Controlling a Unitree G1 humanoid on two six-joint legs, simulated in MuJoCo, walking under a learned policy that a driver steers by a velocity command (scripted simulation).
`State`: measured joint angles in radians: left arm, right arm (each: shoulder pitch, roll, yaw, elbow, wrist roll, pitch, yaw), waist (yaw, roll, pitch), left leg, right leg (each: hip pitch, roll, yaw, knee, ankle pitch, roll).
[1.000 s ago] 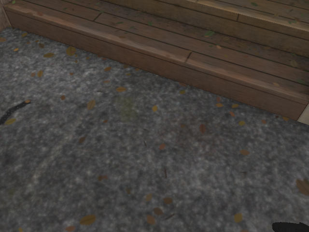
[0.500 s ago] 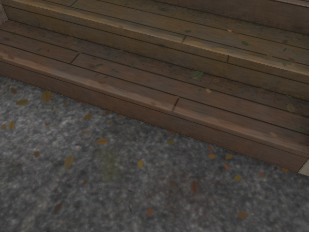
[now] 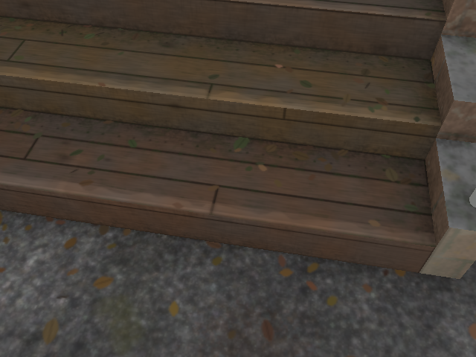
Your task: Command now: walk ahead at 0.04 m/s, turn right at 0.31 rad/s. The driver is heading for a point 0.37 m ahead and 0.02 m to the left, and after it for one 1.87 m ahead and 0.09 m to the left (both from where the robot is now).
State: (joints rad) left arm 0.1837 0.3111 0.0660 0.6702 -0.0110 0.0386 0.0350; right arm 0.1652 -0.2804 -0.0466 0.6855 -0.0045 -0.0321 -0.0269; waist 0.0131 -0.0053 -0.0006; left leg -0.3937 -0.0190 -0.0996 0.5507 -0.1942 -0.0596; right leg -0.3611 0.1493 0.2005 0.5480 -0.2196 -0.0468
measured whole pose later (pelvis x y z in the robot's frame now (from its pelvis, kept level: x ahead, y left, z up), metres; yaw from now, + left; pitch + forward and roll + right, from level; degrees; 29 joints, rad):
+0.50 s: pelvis +0.02 -0.01 +0.00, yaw -3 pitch -1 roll +0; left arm 0.22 0.23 0.03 0.75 0.02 0.01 0.01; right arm 0.21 -0.24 -0.03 0.77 -0.02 -0.01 -0.02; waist -0.02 0.01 0.01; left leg -0.27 0.02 -0.06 0.53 -0.24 -0.04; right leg -0.21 0.01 0.06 0.54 -0.33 0.01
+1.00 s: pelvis +0.03 -0.01 +0.00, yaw -2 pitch -1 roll +0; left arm 0.30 0.22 0.03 0.89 -0.01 -0.02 0.02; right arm 0.26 -0.24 -0.05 0.94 0.02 -0.02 -0.04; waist 0.00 0.00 0.00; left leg -0.30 0.01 -0.03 0.70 -0.41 0.00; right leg -0.16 0.01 0.05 0.55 -0.37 -0.02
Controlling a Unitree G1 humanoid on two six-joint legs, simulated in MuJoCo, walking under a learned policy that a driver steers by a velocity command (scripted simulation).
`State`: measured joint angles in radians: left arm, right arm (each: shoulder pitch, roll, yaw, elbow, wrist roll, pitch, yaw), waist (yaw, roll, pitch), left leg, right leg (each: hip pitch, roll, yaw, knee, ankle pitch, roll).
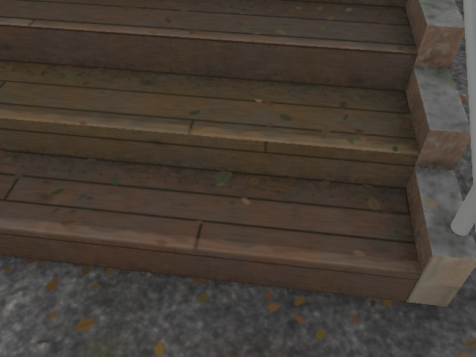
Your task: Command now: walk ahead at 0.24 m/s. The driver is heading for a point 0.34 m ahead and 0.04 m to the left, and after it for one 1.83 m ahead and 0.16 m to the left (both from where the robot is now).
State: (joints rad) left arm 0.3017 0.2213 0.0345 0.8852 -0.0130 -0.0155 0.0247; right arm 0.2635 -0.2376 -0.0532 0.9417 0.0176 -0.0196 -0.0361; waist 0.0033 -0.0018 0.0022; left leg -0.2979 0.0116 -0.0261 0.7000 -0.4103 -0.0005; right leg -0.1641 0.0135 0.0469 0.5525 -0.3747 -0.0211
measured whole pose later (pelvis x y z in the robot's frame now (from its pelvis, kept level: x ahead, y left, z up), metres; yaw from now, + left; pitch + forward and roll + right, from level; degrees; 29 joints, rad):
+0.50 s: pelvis +0.14 +0.02 +0.00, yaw +0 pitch +0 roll +2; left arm 0.05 0.24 0.03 0.83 -0.01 -0.05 0.00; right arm 0.34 -0.23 -0.03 1.02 0.01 -0.05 -0.02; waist -0.06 -0.03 0.04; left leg 0.02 -0.06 0.02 0.35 -0.37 0.04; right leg -0.41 -0.02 -0.01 0.50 -0.03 -0.03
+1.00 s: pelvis +0.22 +0.02 +0.00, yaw +0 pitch +0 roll +0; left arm 0.18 0.26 0.03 0.99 -0.02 -0.05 0.00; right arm 0.30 -0.25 -0.05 1.04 0.01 -0.04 -0.03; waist -0.01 0.00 -0.01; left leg -0.17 0.02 -0.01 0.51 -0.35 0.00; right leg -0.32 0.02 -0.04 0.64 -0.37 -0.07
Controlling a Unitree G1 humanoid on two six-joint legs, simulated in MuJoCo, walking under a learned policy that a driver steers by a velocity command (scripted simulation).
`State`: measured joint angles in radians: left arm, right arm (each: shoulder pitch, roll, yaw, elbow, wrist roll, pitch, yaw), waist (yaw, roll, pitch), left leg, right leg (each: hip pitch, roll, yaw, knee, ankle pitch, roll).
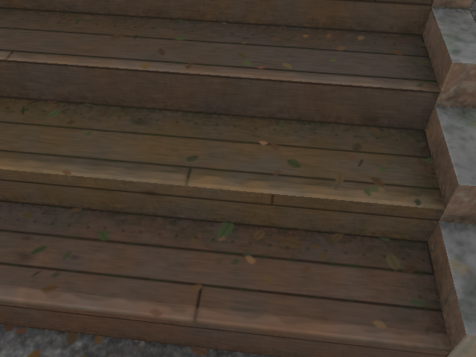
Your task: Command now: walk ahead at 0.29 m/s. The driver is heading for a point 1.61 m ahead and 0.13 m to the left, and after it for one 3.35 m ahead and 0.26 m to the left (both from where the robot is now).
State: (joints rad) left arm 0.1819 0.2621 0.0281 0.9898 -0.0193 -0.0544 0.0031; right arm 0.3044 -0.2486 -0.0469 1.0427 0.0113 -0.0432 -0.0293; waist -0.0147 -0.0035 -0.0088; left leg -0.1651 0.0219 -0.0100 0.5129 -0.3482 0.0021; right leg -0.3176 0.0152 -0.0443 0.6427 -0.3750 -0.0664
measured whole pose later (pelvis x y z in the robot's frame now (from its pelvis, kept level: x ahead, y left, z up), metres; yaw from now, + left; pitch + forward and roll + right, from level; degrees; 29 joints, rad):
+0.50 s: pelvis +0.21 +0.03 -0.01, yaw -1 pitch +1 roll -1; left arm 0.42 0.27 0.03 1.04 -0.01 -0.07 0.01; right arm -0.04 -0.25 -0.03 0.84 0.01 -0.11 0.03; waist 0.07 0.01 0.02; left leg -0.47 0.01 0.03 0.54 -0.07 0.07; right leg 0.09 -0.01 -0.03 0.35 -0.44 0.01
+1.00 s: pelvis +0.48 +0.02 +0.01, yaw -1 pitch +5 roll -3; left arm 0.01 0.07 -0.13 0.68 -0.01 -0.09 -0.02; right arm 0.54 -0.12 0.04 1.11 0.02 -0.02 -0.04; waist -0.06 0.04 -0.02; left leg 0.06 0.05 0.03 0.16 -0.29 0.01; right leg -1.19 -0.10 -0.15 1.49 -0.28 -0.04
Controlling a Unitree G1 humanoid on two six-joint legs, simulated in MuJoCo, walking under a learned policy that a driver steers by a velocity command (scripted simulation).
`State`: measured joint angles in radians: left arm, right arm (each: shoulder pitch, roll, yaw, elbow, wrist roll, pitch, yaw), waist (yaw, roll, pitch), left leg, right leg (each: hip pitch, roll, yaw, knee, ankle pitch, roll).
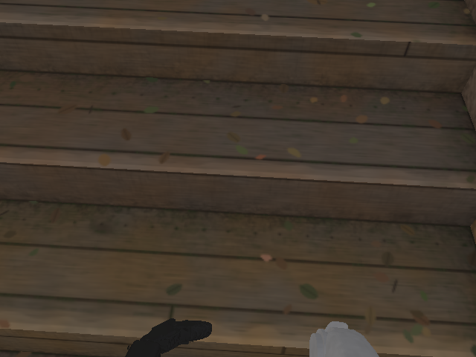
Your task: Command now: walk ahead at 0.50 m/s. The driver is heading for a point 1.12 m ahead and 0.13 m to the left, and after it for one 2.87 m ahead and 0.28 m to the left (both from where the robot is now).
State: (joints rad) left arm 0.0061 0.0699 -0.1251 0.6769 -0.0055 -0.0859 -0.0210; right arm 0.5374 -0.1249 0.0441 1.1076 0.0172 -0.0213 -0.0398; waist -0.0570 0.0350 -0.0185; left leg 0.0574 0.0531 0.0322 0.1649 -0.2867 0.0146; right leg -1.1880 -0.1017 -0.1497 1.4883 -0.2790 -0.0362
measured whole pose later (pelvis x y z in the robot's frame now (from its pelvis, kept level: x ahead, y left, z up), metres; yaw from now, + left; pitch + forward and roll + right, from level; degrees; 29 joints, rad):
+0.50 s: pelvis +0.26 -0.03 +0.14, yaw +1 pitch +4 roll +1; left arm 0.57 0.06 -0.06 1.13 0.03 -0.06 0.00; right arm 0.14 -0.06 0.11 0.79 0.01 -0.04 0.01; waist 0.08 0.04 -0.08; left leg -1.35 0.04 -0.03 1.95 -0.08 0.04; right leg -0.18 0.00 -0.12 0.50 -0.39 -0.05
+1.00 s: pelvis +0.55 +0.01 +0.29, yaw -1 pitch +3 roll -1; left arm 0.08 0.10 -0.07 0.79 -0.01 -0.05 -0.03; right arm 0.54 -0.08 0.06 1.16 -0.05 -0.07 0.05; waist -0.02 -0.05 -0.11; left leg -0.28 0.00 0.14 0.58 -0.35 0.07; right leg -1.30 -0.01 0.14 2.08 0.00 -0.11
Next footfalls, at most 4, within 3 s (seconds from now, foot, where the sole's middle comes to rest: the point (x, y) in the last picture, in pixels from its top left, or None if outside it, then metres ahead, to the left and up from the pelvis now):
0.04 right None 0.23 -0.11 -0.63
0.66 left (199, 275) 0.57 0.09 -0.48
1.22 right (277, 131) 0.87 -0.12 -0.33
1.82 left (116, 9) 1.19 0.29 -0.18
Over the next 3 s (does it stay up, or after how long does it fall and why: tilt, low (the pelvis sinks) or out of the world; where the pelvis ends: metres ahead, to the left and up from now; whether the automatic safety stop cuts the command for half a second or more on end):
stays up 1.75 0.26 0.78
